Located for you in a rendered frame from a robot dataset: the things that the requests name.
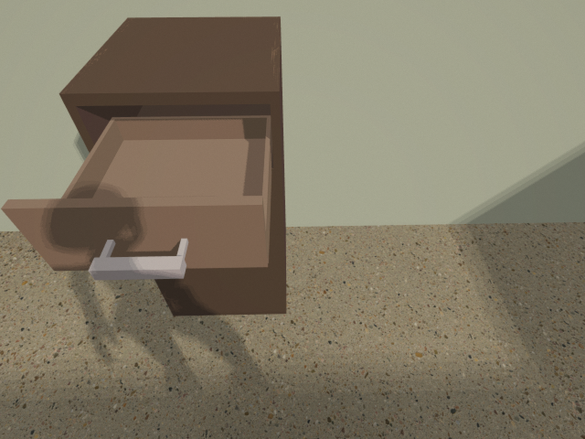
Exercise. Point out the drawer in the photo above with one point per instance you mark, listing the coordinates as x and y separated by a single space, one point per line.
151 181

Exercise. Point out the handle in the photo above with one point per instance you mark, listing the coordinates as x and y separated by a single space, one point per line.
137 268

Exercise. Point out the cabinet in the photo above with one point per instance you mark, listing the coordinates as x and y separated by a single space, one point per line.
196 66

